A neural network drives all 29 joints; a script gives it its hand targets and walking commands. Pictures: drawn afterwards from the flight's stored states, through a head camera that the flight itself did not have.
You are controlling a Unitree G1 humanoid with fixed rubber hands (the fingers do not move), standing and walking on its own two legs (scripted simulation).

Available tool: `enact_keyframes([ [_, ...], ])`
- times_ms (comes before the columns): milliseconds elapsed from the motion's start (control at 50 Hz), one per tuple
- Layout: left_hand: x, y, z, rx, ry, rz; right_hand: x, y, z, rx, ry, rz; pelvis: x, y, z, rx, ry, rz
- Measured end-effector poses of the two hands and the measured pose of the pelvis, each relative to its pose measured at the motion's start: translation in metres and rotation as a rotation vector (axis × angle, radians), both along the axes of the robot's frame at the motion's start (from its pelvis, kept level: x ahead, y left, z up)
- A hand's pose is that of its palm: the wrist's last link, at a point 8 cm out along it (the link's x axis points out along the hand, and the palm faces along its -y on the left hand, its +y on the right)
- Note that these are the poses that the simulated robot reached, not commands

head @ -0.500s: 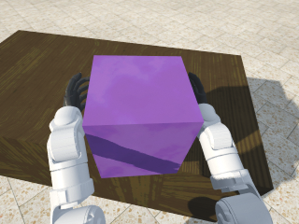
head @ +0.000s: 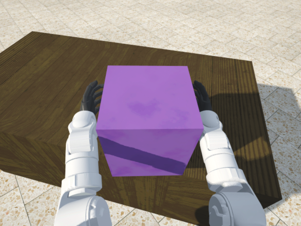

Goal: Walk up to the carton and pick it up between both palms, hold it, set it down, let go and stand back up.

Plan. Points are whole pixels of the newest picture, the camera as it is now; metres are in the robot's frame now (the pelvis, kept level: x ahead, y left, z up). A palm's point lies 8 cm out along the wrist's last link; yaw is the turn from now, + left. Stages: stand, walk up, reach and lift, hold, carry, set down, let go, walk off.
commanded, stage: set down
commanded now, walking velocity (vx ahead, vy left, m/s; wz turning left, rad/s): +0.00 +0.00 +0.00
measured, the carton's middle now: (147, 124) +0.37 +0.01 +0.06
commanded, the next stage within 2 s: none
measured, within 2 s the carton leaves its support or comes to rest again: rests again in 1.44 s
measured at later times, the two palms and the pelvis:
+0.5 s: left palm (93, 112) +0.40 +0.17 +0.08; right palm (199, 110) +0.40 -0.14 +0.08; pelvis +0.01 +0.00 +0.00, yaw +1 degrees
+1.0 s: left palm (94, 115) +0.40 +0.17 +0.06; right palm (197, 116) +0.40 -0.14 +0.06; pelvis +0.01 +0.00 +0.00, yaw +1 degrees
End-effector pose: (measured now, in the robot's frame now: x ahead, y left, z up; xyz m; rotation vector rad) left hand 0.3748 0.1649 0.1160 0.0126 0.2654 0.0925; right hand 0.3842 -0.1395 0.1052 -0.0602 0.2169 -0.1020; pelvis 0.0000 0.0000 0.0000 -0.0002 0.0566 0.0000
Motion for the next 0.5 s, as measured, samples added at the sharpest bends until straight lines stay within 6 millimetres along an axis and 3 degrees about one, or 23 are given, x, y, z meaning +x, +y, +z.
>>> enact_keyframes([
  [500,0.025,0.001,-0.033,0.028,0.006,-0.029,0.017,0.001,-0.025,0.009,0.012,-0.032,0.013,0.002,-0.001,-0.001,0.116,0.015],
])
